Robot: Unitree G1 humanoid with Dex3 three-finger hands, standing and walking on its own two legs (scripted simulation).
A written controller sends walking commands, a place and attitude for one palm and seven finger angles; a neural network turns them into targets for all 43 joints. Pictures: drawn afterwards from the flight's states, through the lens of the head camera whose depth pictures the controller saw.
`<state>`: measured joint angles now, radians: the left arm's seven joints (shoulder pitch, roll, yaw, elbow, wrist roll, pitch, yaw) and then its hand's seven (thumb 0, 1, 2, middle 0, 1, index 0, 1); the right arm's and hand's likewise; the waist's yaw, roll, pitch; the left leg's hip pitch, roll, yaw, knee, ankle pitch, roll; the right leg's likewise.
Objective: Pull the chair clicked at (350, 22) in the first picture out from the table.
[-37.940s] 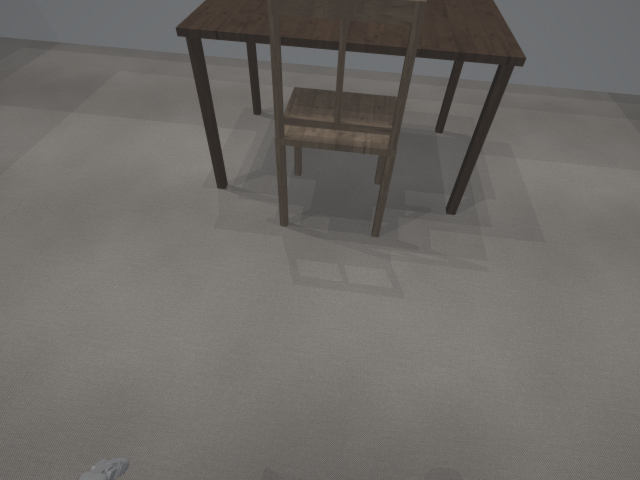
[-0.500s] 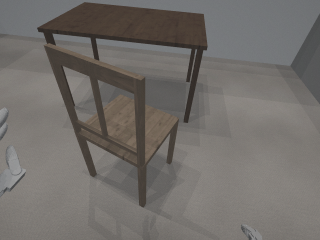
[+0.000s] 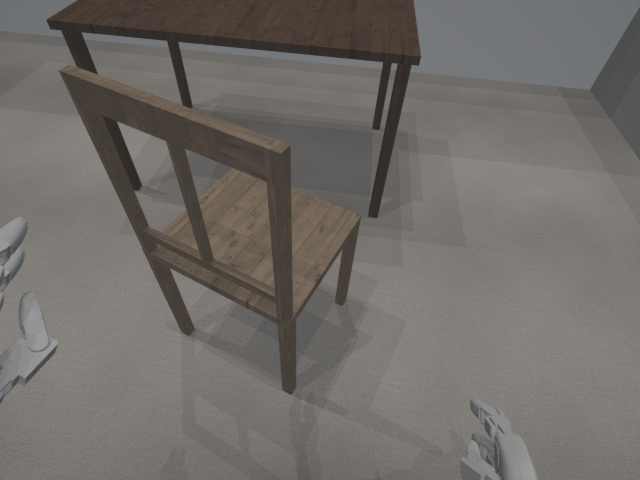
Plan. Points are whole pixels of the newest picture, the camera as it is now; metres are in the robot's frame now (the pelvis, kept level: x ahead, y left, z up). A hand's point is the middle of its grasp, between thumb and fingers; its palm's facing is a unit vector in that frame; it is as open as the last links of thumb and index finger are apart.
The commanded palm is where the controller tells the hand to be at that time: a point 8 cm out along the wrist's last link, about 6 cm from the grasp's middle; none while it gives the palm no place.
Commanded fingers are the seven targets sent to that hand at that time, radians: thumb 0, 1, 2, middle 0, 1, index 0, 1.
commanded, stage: stop stepping back and stand still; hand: left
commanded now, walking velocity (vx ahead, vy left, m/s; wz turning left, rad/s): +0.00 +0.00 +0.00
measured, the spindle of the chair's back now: (193, 208) +0.59 +0.29 -0.07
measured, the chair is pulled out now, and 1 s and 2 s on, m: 0.56 0.56 0.56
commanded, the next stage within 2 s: let the arm hang, fingers relaxed in 0.10 s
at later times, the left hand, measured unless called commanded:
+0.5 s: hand out of the picture +0.04 +0.19 -0.17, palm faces +0.09 -0.99 -0.15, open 7.0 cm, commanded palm none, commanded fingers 0.00 0.90 0.90 -0.20 -0.30 -0.20 -0.30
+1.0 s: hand out of the picture -0.05 +0.18 -0.17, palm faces +0.03 -0.98 -0.19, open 7.4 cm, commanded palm none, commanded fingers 0.00 0.90 0.90 -0.20 -0.30 -0.20 -0.30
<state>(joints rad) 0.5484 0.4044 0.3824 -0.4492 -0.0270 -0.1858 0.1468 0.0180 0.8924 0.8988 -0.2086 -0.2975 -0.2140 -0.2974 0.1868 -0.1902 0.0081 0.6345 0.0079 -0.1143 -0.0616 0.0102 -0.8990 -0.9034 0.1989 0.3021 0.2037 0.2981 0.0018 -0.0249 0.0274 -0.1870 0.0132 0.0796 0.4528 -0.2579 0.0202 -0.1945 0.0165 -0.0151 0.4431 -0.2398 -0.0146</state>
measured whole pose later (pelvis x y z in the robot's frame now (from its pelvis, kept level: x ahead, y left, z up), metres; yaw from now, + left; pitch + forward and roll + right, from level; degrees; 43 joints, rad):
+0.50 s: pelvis -0.02 +0.01 -0.01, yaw +3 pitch -1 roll +0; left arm 0.31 0.17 0.03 0.80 0.01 0.05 0.03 -0.01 0.98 0.90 -0.20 -0.30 -0.21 -0.30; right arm 0.26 -0.18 0.02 0.90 -0.03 0.01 0.01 0.01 -0.90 -0.90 0.20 0.30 0.20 0.30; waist -0.01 -0.06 0.03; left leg -0.25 -0.03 0.05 0.53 -0.26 0.05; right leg -0.24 -0.03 -0.05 0.53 -0.26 0.01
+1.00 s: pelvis -0.02 +0.01 +0.00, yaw +1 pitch -1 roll +0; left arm 0.35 0.14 -0.02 1.10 0.01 0.00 0.03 0.01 0.91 0.90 -0.20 -0.29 -0.20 -0.29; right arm 0.36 -0.13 0.01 1.09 -0.02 0.00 -0.02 0.00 -0.90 -0.90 0.20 0.30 0.20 0.30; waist 0.00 0.02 0.03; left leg -0.19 -0.02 0.07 0.42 -0.21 0.04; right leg -0.21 -0.02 -0.02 0.45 -0.22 0.00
